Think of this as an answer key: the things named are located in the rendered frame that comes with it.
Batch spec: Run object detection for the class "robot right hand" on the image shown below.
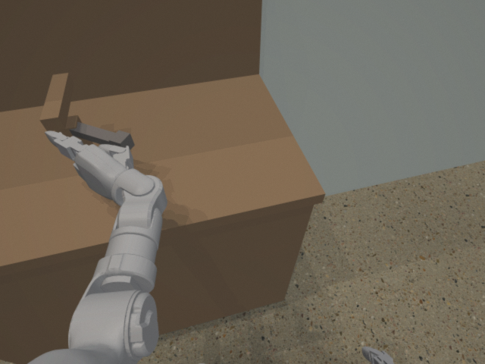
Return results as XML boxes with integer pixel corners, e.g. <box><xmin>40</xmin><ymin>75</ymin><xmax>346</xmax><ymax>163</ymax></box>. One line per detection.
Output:
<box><xmin>362</xmin><ymin>347</ymin><xmax>394</xmax><ymax>364</ymax></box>

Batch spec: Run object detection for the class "robot left upper arm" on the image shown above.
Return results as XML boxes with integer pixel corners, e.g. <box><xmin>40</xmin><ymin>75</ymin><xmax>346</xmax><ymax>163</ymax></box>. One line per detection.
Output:
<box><xmin>27</xmin><ymin>290</ymin><xmax>159</xmax><ymax>364</ymax></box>

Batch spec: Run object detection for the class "robot left hand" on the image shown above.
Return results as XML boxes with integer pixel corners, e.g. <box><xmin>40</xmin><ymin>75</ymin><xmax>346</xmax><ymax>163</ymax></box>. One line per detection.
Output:
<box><xmin>45</xmin><ymin>131</ymin><xmax>134</xmax><ymax>200</ymax></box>

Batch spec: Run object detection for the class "counter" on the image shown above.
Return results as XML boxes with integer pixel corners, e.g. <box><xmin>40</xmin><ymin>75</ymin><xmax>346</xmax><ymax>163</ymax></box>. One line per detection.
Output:
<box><xmin>0</xmin><ymin>0</ymin><xmax>326</xmax><ymax>364</ymax></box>

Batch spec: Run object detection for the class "tap lever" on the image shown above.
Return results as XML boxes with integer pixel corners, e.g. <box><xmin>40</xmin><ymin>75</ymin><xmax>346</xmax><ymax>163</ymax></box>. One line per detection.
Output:
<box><xmin>70</xmin><ymin>122</ymin><xmax>135</xmax><ymax>149</ymax></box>

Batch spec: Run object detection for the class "left robot forearm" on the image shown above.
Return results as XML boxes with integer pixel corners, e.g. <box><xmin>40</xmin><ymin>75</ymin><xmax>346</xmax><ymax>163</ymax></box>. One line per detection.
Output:
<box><xmin>68</xmin><ymin>168</ymin><xmax>167</xmax><ymax>349</ymax></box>

